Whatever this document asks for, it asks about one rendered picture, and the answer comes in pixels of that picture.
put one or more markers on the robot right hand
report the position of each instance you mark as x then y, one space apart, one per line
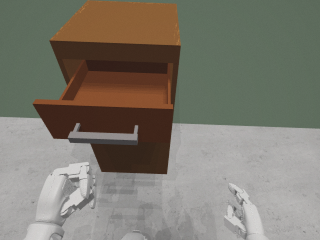
247 219

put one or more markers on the cabinet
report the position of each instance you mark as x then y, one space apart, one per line
128 32

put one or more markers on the left robot forearm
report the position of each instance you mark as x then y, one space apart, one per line
44 231

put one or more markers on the drawer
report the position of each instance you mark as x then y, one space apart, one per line
112 97

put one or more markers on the robot left hand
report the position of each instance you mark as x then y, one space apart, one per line
75 182

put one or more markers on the handle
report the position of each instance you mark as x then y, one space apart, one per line
102 137

